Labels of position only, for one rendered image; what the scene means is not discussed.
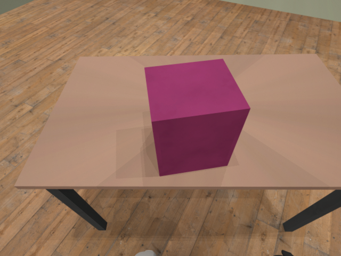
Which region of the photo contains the table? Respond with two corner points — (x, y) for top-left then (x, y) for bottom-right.
(14, 54), (341, 231)

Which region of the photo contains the carton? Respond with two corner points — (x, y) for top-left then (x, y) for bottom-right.
(144, 59), (250, 176)

